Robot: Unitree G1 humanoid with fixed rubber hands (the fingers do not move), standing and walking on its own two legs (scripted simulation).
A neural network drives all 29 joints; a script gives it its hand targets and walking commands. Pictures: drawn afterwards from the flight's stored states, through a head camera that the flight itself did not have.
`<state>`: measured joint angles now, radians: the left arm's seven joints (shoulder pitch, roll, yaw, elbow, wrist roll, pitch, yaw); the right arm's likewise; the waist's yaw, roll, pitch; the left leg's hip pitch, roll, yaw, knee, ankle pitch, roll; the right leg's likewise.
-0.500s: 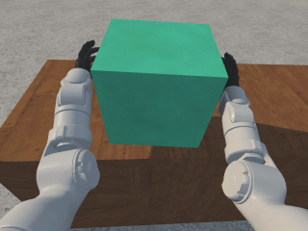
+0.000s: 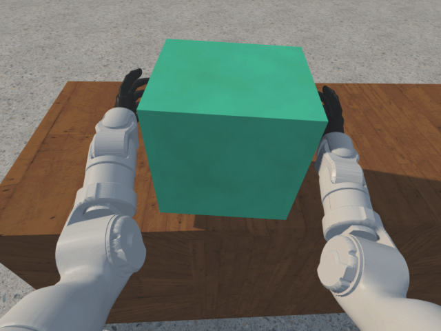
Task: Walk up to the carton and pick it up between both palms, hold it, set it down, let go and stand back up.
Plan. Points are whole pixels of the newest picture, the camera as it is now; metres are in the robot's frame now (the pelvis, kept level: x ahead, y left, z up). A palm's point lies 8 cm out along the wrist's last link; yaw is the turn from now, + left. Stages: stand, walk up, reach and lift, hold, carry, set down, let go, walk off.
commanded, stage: set down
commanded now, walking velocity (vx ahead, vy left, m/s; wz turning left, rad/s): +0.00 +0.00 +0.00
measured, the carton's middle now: (228, 132) +0.47 -0.01 +0.12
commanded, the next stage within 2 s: none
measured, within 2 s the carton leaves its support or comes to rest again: rests again in 0.90 s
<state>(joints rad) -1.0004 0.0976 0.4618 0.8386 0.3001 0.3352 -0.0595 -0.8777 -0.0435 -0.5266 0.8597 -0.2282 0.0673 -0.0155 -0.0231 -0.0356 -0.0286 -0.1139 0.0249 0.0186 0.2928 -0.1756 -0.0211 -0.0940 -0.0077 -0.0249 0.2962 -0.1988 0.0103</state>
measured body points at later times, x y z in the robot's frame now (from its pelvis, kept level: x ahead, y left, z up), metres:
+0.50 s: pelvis +0.00 +0.00 +0.00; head +0.00 +0.02 +0.45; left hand +0.45 +0.17 +0.17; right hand +0.42 -0.20 +0.15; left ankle -0.01 +0.13 -0.75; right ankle -0.03 -0.12 -0.75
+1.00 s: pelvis +0.00 +0.01 +0.00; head +0.02 +0.02 +0.45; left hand +0.45 +0.18 +0.15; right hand +0.43 -0.19 +0.14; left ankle -0.01 +0.13 -0.75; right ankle -0.03 -0.12 -0.75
